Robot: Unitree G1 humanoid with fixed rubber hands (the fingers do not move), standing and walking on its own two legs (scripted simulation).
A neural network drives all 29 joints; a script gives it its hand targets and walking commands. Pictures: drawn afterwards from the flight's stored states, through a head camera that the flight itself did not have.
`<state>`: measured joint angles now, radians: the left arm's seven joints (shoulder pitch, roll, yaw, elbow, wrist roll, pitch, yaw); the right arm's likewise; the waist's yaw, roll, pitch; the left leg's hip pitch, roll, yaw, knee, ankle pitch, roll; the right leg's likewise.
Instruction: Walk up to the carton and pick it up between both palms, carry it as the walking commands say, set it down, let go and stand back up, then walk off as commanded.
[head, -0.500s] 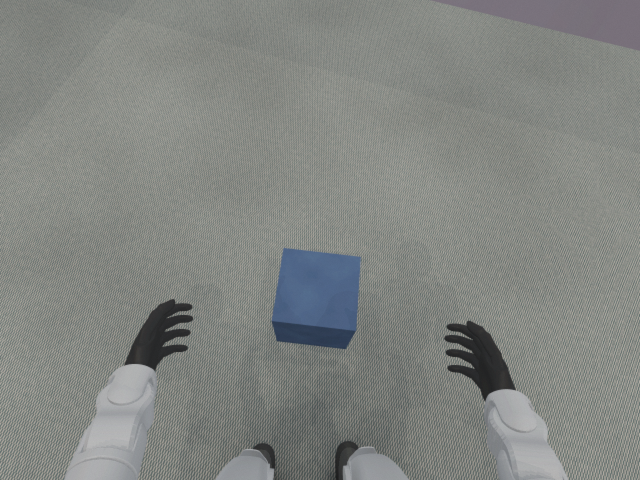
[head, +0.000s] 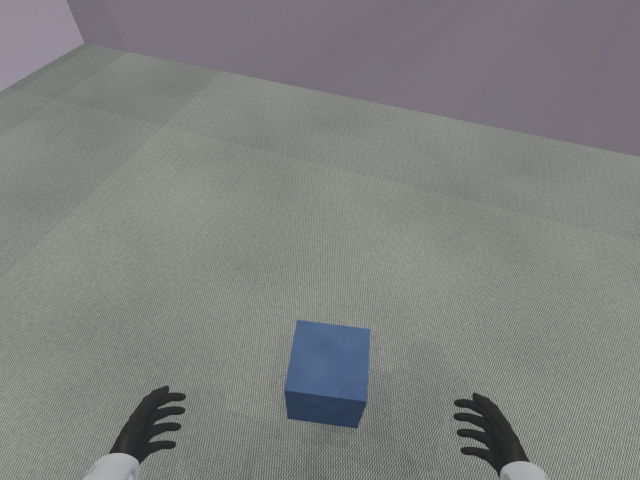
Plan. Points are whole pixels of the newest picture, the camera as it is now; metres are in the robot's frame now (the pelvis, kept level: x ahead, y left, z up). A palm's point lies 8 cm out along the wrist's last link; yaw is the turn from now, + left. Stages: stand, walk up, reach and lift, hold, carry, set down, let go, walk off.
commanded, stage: let go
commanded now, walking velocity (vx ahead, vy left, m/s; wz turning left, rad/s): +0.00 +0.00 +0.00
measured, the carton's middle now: (327, 375) +0.48 -0.02 -0.65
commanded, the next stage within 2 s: stand in 0.08 s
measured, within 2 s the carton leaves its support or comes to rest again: neither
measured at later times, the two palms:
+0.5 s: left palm out of the picture +0.12 +0.26 -0.12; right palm out of the picture +0.12 -0.28 -0.12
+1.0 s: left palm out of the picture +0.06 +0.24 -0.14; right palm out of the picture +0.03 -0.27 -0.15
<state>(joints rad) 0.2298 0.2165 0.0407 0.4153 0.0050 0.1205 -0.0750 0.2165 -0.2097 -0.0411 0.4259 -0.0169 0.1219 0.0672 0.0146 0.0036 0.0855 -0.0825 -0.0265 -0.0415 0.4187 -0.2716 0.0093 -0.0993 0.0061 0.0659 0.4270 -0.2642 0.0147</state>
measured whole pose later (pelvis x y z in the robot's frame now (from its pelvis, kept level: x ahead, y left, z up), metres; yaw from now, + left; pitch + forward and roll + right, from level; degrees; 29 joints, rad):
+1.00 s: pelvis +0.05 -0.01 -0.01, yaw -2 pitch +1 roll +0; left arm 0.36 0.23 -0.02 1.00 0.01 0.00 0.04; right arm 0.37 -0.25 0.03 1.01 -0.01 0.01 -0.05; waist 0.00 0.01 -0.03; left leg -0.12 0.02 0.02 0.51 -0.40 -0.02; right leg -0.17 0.03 0.07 0.54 -0.39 -0.01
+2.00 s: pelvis +0.01 +0.00 +0.00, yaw -3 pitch -1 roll +0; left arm 0.37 0.13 -0.05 1.17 0.00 0.00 0.05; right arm 0.39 -0.15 0.04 1.18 -0.01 0.00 -0.05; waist -0.01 0.01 0.00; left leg -0.13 0.01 0.04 0.47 -0.32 0.00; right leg -0.18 0.01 0.07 0.49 -0.30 0.01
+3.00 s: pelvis +0.32 -0.10 -0.01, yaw -31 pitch +3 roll +1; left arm 0.40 0.23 0.08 0.95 0.02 -0.05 0.01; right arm 0.16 -0.20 -0.05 0.88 -0.05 -0.09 0.00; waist 0.04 -0.03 0.01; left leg -0.25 0.06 0.17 0.53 -0.32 -0.02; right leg -0.46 -0.04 -0.01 1.23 -0.38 -0.04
